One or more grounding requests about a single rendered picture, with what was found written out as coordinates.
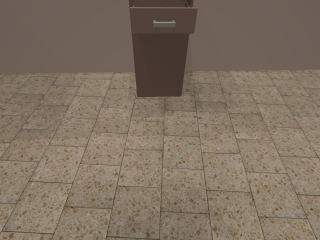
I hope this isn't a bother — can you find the drawer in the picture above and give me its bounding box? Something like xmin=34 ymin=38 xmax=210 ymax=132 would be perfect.
xmin=130 ymin=0 xmax=198 ymax=34

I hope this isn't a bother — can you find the handle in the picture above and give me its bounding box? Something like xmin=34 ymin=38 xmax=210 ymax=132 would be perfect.
xmin=153 ymin=20 xmax=176 ymax=27

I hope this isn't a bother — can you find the cabinet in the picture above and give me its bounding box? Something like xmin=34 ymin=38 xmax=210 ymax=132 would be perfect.
xmin=129 ymin=0 xmax=194 ymax=97

